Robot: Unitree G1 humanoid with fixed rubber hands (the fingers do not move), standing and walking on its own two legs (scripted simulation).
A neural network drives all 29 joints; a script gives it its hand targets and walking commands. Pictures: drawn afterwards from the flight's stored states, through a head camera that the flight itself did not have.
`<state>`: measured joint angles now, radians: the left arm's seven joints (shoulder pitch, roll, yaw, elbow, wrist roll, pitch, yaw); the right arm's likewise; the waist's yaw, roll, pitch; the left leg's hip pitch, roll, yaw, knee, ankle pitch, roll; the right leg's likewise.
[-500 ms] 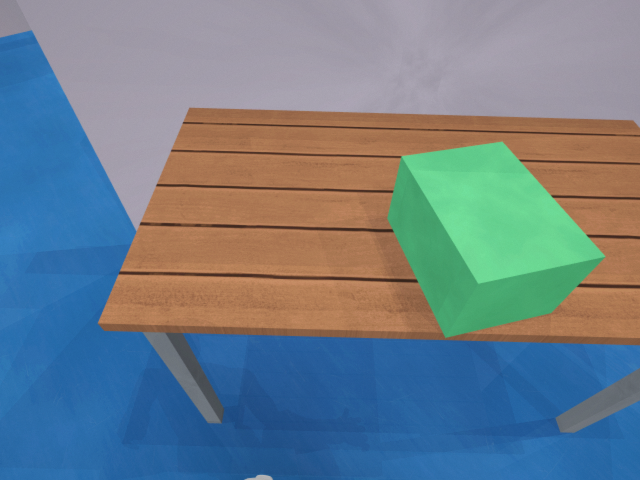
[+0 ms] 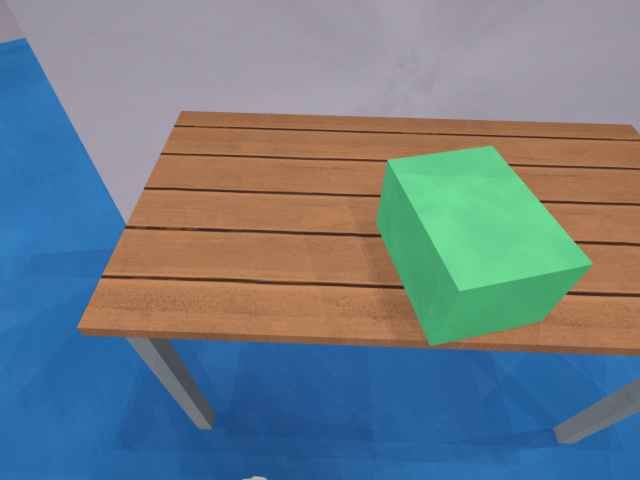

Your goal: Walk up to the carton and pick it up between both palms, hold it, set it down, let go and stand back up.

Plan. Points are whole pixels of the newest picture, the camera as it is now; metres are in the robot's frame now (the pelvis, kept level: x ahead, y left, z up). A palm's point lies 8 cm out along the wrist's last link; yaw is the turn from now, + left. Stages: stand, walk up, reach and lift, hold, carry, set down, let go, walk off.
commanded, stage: walk up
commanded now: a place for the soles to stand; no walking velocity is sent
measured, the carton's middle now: (462, 239) +0.48 -0.20 +0.00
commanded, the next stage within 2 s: none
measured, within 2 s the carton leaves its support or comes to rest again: neither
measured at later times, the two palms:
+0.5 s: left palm out of the picture +0.11 +0.30 -0.10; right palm out of the picture +0.11 -0.33 -0.09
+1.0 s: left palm out of the picture +0.16 +0.27 -0.11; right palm (624, 470) +0.18 -0.38 -0.10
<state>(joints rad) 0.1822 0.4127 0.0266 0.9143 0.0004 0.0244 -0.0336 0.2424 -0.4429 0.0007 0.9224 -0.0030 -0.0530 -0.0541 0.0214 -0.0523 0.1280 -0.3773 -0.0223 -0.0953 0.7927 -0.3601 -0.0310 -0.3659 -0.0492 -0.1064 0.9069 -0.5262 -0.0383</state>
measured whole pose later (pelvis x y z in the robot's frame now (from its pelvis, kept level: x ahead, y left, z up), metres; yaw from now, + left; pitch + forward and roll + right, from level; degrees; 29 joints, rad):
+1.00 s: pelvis +0.11 -0.05 +0.00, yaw +1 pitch -2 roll +1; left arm 0.22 0.42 0.03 0.92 0.00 0.00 -0.01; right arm 0.23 -0.44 0.00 0.93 0.00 -0.04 -0.05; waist 0.03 -0.02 0.13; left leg -0.46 -0.02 -0.08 0.81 -0.31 0.03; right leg -0.34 -0.02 -0.15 0.88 -0.49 -0.07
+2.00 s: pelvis +0.07 -0.11 -0.03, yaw -1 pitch -5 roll +2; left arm 0.20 0.46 0.03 0.89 0.00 0.07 -0.05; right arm 0.21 -0.51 0.00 0.93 0.00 -0.03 -0.13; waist 0.03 -0.03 0.16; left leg -0.56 0.06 -0.11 1.07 -0.43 0.00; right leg -0.43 -0.03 -0.09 1.07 -0.56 -0.05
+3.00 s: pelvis +0.02 -0.24 -0.01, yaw -2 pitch -3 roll +1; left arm 0.19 0.43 0.03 0.86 0.02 0.00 0.00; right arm 0.21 -0.45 0.00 0.97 0.00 -0.04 -0.07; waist 0.03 0.02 0.17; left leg -0.56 0.02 -0.13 1.02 -0.46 0.04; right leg -0.35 -0.02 -0.09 0.93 -0.53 -0.05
